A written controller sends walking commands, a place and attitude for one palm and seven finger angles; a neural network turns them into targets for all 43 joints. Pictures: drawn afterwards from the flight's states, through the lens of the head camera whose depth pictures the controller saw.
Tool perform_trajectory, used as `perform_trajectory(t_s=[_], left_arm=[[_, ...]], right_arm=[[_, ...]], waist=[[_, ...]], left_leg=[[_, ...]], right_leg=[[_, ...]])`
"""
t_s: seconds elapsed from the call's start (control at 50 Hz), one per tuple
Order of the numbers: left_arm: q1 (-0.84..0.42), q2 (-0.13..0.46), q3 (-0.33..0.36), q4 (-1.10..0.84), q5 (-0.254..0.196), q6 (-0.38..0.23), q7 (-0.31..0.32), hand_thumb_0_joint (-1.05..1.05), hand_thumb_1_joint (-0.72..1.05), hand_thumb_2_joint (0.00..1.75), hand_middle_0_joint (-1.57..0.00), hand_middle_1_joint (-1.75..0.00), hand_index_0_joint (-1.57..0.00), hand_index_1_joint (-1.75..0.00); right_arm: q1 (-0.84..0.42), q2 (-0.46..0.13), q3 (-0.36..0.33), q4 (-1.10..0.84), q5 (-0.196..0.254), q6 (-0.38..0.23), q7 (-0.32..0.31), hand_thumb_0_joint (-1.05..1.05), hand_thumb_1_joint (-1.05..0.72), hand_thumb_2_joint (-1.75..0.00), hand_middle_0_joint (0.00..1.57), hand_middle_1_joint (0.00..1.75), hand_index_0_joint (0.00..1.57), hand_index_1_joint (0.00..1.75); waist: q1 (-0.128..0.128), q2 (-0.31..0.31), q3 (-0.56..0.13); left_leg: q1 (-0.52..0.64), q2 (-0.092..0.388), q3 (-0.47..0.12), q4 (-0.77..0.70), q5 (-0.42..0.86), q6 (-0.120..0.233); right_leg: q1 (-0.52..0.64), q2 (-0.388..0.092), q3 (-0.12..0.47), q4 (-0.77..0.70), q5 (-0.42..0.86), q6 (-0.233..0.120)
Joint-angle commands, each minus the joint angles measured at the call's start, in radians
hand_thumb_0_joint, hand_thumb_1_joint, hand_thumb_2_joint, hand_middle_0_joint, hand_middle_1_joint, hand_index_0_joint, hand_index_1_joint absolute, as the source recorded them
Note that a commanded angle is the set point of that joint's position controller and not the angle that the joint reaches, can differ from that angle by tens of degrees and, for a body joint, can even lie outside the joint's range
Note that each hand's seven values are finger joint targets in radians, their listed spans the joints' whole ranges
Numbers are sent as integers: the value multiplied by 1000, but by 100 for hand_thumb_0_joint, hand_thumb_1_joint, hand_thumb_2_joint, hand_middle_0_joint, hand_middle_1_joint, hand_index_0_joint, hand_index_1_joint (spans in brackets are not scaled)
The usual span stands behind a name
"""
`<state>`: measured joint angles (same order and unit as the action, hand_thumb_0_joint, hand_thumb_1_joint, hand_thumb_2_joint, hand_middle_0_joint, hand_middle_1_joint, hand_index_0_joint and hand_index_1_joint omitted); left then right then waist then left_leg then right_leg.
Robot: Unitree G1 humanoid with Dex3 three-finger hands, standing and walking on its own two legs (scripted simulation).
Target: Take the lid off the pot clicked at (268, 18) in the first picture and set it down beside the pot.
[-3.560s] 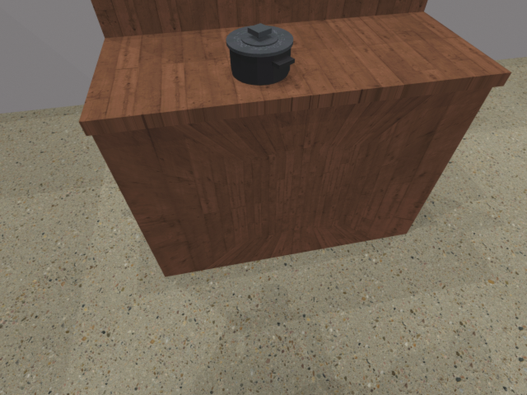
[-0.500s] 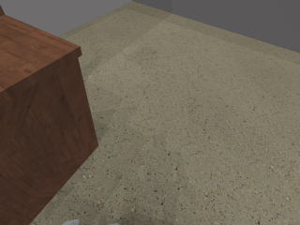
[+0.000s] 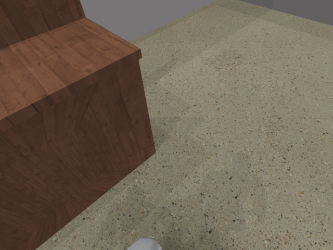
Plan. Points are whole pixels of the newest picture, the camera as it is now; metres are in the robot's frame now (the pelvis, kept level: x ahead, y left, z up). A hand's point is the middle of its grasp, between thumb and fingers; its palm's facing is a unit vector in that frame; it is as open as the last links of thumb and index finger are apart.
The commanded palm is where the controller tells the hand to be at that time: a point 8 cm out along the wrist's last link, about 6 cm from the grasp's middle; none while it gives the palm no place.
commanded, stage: turn to face it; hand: left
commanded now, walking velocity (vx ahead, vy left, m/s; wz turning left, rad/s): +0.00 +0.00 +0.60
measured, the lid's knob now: out of the picture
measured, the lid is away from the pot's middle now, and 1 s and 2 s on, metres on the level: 0.00 0.00 0.00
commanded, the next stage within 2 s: take the last steps up to it in 1.20 s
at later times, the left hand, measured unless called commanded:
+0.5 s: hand out of the picture -0.04 +0.25 -0.17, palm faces +0.36 -0.90 -0.25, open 7.4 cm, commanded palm none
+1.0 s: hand out of the picture -0.05 +0.19 -0.13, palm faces +0.55 -0.79 -0.28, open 7.4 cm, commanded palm none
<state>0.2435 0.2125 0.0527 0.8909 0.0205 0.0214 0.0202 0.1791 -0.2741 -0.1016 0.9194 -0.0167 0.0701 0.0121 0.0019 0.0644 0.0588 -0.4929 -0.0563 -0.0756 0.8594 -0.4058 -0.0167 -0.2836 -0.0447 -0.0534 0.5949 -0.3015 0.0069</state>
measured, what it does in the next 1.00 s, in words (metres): steps on the spot, turning left: left foot, then right foot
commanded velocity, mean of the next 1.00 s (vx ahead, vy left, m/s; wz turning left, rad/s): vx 0.00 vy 0.00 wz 0.54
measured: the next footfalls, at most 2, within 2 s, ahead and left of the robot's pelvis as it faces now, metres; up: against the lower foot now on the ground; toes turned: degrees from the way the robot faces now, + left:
left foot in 0.36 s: +0.00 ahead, +0.13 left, +0.00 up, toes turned +18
right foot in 0.78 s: +0.09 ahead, -0.10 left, +0.00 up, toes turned +28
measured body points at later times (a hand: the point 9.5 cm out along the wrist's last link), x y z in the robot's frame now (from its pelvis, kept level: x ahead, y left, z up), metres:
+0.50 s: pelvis -0.02 +0.02 +0.00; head +0.01 +0.06 +0.45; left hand -0.06 +0.30 -0.15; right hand +0.16 -0.19 -0.12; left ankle -0.04 +0.12 -0.73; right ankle +0.01 -0.13 -0.66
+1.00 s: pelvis -0.01 -0.02 +0.01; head +0.03 -0.03 +0.46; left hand -0.08 +0.23 -0.11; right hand +0.19 -0.21 -0.14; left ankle -0.10 +0.09 -0.65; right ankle +0.05 -0.11 -0.73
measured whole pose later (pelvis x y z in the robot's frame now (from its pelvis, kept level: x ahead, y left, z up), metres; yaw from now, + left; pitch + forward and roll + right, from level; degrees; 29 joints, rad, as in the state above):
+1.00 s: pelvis -0.01 -0.02 +0.01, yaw +35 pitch -2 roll +2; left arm 0.20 0.18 0.03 0.86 0.02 0.01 0.02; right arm 0.19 -0.27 -0.09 0.93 -0.02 0.08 0.02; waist -0.02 0.02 0.11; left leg -0.47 -0.01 -0.01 1.08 -0.43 -0.06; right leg -0.21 -0.08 -0.10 0.52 -0.28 -0.01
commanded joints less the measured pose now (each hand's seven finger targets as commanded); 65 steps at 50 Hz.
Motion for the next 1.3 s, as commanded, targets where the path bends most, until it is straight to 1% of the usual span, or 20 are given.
perform_trajectory(t_s=[0.0,0.2,0.26,0.3,0.34,0.36,0.46,0.6,0.7,0.72,0.74,0.76,0.78,0.86,1.02,1.1,1.12,1.16,1.18,1.28], left_arm=[[-44,161,40,-95,0,-35,20,0,90,90,-20,-30,-20,-30],[80,221,56,-67,10,-21,14,0,90,90,-20,-30,-20,-30],[58,231,65,-66,8,-12,11,0,90,90,-20,-30,-20,-30],[53,216,67,-64,-6,-4,5,0,90,90,-20,-30,-20,-30],[2,111,38,-137,-8,3,-6,0,90,90,-20,-30,-20,-30],[-85,147,41,-146,3,14,3,0,90,90,-20,-30,-20,-30],[-28,141,50,-71,-4,10,-9,0,90,90,-20,-30,-20,-30],[-101,133,40,-101,-11,9,0,0,90,90,-20,-30,-20,-30],[-27,135,38,-92,-19,-4,6,0,90,90,-20,-30,-20,-30],[15,153,42,-86,-17,-12,10,0,90,90,-20,-30,-20,-30],[40,203,52,-86,-9,-24,16,0,90,90,-20,-30,-20,-30],[41,284,68,-95,5,-27,21,0,90,90,-20,-30,-20,-30],[33,273,62,-105,-3,-23,22,0,90,90,-20,-30,-20,-30],[-86,161,36,-129,-3,-31,19,0,90,90,-20,-30,-20,-30],[62,217,50,-58,10,-26,15,0,90,90,-20,-30,-20,-30],[43,214,54,-39,1,-17,14,0,90,90,-20,-30,-20,-30],[36,201,50,-32,-7,-11,11,0,90,90,-20,-30,-20,-30],[31,95,23,-79,-11,1,3,0,90,90,-20,-30,-20,-30],[-25,119,22,-72,-2,11,11,0,90,90,-20,-30,-20,-30],[13,108,23,16,-6,12,-3,0,90,90,-20,-30,-20,-30]], right_arm=[[-17,-65,-17,-80,-7,-23,14,0,-90,-90,20,30,20,30],[-150,-21,12,-112,9,-25,22,0,-90,-90,20,30,20,30],[-92,-25,15,-104,11,-38,15,0,-90,-90,20,30,20,30],[-10,-63,6,-86,6,-51,12,0,-90,-90,20,30,20,30],[105,-264,-44,-79,-1,-53,0,0,-90,-90,20,30,20,30],[158,-239,-41,-48,-1,-50,-7,0,-90,-90,20,30,20,30],[-36,-143,-6,-93,-2,-61,-21,0,-90,-90,20,30,20,30],[26,-167,-19,-71,-6,-46,-19,0,-90,-90,20,30,20,30],[-17,-167,-23,-84,-4,-36,-18,0,-90,-90,20,30,20,30],[-30,-153,-21,-89,3,-36,-16,0,-90,-90,20,30,20,30],[-16,-99,-13,-95,14,-37,-12,0,-90,-90,20,30,20,30],[-4,-35,-1,-115,15,-39,-10,0,-90,-90,20,30,20,30],[-14,-86,-13,-115,-3,-33,-10,0,-90,-90,20,30,20,30],[31,-60,-6,-63,-4,-16,12,0,-90,-90,20,30,20,30],[-92,-16,25,-78,11,-26,9,0,-90,-90,20,30,20,30],[-13,-17,32,-49,12,-45,-3,0,-90,-90,20,30,20,30],[23,-42,29,-38,11,-52,-3,0,-90,-90,20,30,20,30],[78,-210,-6,-43,-2,-53,-11,0,-90,-90,20,30,20,30],[99,-188,-2,-25,-5,-50,-20,0,-90,-90,20,30,20,30],[-24,-97,32,-36,0,-62,-38,0,-90,-90,20,30,20,30]], waist=[[-30,-254,-11],[58,-279,-55],[35,-283,-100],[-9,-210,-143],[-85,262,-159],[-116,158,-146],[-3,88,-84],[-36,73,-84],[5,78,-110],[30,46,-121],[40,-91,-134],[42,-355,-108],[38,-297,-90],[-31,-249,-33],[52,-267,-64],[8,-265,-111],[-15,-211,-127],[-50,224,-128],[-75,183,-118],[-1,89,-71]], left_leg=[[-125,70,32,373,5,-30],[19,63,157,-12,-60,-34],[132,50,186,-192,-19,-16],[335,61,168,-448,188,5],[575,472,-367,-518,700,226],[505,452,-351,-511,604,255],[331,258,-161,-536,475,170],[348,254,-282,-521,410,196],[229,212,-328,-437,442,165],[164,181,-316,-387,400,135],[31,108,-244,-258,235,76],[-136,-43,-18,-15,-139,-13],[-107,1,-47,176,-185,-6],[-71,50,19,366,-7,-28],[68,39,122,-27,-77,-33],[264,23,146,-335,98,-13],[379,54,119,-471,212,0],[515,445,-316,-537,675,203],[441,425,-297,-542,602,242],[387,274,-119,-546,596,185]], right_leg=[[60,-272,166,-280,219,-125],[196,-318,44,-225,411,-152],[197,-326,-1,-148,452,-126],[111,-288,-82,10,386,-43],[-368,-89,-91,407,-374,82],[-373,-90,16,503,-332,65],[-275,-65,62,509,-62,80],[-206,-8,67,281,-113,81],[35,44,53,15,-34,58],[145,30,61,-129,54,55],[282,-107,193,-280,52,24],[317,-378,456,-343,99,-88],[180,-425,437,-339,129,-152],[100,-242,154,-265,310,-134],[198,-274,112,-206,525,-166],[161,-244,59,-107,518,-100],[96,-223,23,-29,425,-56],[-255,-47,-60,290,-328,59],[-237,-50,18,399,-331,44],[-211,-41,42,449,-111,56]])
